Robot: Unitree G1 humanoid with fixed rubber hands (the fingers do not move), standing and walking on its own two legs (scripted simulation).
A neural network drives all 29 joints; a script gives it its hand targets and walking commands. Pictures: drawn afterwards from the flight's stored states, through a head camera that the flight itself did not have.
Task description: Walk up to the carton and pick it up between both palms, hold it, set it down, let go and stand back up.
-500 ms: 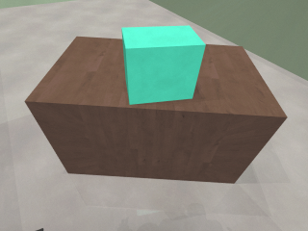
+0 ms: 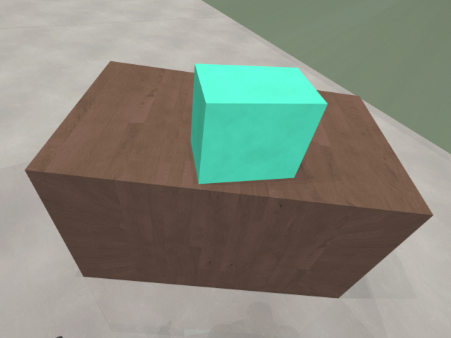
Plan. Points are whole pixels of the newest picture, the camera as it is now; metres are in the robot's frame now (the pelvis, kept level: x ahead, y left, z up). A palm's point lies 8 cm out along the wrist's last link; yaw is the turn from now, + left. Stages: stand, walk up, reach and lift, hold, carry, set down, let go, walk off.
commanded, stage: walk up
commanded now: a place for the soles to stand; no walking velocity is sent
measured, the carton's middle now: (248, 125) +0.69 -0.05 +0.02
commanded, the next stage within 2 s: none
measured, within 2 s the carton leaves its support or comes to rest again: neither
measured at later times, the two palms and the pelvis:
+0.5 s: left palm (79, 303) +0.22 +0.26 -0.08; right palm out of the picture +0.16 -0.38 -0.11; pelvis +0.12 -0.05 -0.01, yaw -2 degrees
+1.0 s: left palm (78, 292) +0.25 +0.28 -0.11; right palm (378, 319) +0.23 -0.33 -0.11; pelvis +0.15 -0.02 -0.02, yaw -1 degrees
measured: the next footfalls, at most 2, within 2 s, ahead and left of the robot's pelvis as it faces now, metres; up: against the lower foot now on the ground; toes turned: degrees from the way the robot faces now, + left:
right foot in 0.24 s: +0.21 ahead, -0.14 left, +0.00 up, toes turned -2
left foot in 0.66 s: +0.24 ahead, +0.09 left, +0.00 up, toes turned -2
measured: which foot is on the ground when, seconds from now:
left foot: down 0.00-0.26, up 0.28-0.64, down 0.66-1.00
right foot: up 0.00-0.22, down 0.24-1.00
